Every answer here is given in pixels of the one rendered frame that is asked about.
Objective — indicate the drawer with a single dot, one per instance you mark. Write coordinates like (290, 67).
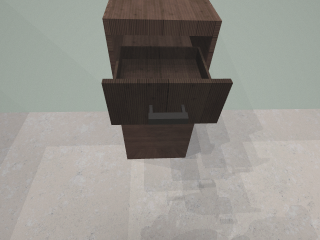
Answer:
(165, 77)

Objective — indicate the cabinet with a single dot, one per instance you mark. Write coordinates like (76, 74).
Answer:
(163, 23)

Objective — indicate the handle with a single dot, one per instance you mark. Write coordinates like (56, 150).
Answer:
(167, 118)

